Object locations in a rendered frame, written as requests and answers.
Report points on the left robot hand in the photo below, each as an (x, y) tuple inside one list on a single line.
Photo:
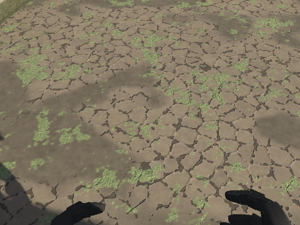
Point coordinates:
[(78, 211)]

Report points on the right robot hand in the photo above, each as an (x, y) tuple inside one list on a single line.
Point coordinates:
[(271, 212)]

